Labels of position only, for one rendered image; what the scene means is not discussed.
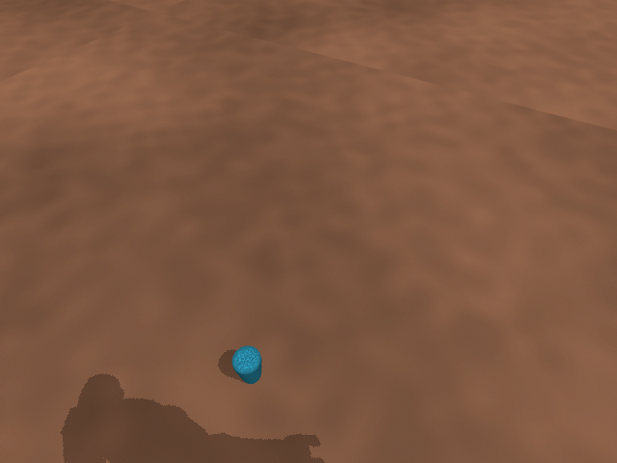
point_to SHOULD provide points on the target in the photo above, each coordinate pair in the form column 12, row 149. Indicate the cup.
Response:
column 246, row 362

